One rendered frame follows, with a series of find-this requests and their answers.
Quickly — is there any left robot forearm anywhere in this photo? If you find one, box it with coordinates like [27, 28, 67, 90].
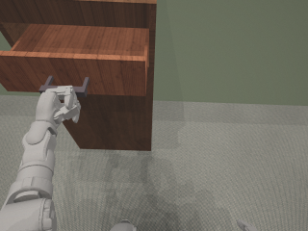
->
[0, 120, 58, 214]

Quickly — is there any robot left shin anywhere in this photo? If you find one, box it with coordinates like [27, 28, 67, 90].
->
[120, 219, 131, 224]

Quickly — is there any drawer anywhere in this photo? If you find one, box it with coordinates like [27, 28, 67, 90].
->
[0, 23, 149, 96]

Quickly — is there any left robot hand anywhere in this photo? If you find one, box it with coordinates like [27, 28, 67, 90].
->
[35, 86, 81, 129]

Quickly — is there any right robot hand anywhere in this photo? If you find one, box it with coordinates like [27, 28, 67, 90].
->
[237, 219, 258, 231]

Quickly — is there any handle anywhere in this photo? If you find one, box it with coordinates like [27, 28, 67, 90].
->
[38, 75, 90, 98]

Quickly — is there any cabinet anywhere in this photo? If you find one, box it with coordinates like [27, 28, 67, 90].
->
[0, 0, 157, 151]

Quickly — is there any left robot upper arm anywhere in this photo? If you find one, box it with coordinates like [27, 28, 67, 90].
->
[0, 197, 57, 231]

